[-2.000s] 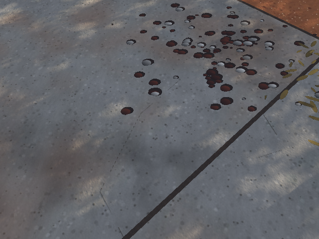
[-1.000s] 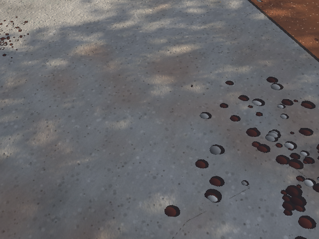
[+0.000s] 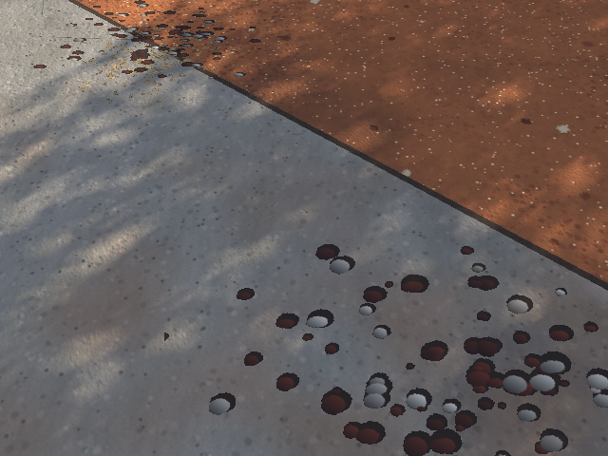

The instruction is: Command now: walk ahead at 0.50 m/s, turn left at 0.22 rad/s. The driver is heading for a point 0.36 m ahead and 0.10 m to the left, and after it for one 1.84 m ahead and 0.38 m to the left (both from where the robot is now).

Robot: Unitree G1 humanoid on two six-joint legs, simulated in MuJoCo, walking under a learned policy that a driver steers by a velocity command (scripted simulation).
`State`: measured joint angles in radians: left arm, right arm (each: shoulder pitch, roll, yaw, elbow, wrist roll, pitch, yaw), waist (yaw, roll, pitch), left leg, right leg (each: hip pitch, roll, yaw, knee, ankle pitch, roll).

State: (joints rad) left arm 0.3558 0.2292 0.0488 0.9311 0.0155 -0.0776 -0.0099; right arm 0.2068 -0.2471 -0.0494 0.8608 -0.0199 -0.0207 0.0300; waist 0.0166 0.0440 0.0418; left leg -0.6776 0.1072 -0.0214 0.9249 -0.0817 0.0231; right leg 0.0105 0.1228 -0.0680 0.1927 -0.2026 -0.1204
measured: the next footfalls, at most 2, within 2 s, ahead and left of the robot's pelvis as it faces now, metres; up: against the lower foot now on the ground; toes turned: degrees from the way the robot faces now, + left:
left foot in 0.24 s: +0.28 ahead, +0.11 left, +0.00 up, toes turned +11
right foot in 0.80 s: +0.45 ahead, -0.01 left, +0.00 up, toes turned +24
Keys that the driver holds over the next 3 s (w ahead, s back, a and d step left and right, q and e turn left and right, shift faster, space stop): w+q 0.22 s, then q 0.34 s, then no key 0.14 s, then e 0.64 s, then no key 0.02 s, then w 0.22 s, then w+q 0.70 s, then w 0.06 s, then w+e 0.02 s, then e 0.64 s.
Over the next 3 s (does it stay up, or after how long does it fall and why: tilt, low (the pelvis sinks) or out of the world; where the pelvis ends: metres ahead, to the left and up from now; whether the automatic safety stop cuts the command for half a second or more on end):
stays up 0.83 0.18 -0.01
